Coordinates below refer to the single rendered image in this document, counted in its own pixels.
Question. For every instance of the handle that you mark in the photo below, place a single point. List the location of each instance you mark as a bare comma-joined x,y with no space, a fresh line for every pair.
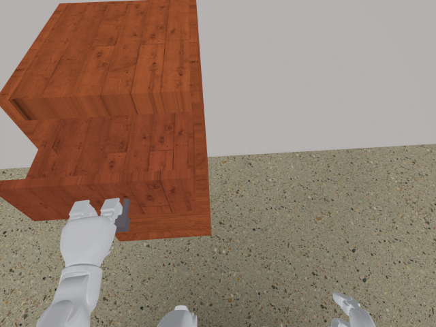
122,221

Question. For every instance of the robot left shin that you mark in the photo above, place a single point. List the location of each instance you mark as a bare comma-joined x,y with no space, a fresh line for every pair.
181,307

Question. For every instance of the cabinet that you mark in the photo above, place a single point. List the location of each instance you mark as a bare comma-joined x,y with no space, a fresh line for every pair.
116,58

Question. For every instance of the robot right hand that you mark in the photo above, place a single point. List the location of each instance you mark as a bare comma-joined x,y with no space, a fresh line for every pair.
357,317

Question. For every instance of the drawer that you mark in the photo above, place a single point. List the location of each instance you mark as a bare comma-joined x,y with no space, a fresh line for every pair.
149,159

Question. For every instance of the left robot thigh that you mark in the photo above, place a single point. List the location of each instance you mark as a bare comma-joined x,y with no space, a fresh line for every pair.
179,318

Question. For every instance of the left robot forearm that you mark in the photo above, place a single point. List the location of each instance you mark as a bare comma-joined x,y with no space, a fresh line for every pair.
75,297

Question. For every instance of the robot left hand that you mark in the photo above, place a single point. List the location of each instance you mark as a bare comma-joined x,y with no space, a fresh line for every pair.
87,237

